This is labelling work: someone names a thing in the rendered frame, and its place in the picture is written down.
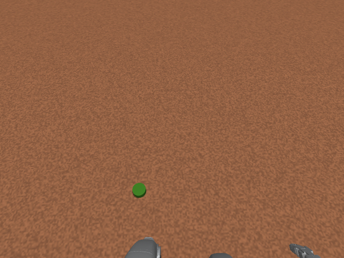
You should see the tin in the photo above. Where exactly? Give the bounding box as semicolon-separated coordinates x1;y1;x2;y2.
132;183;146;198

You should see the right robot hand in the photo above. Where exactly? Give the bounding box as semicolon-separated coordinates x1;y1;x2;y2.
289;243;321;258

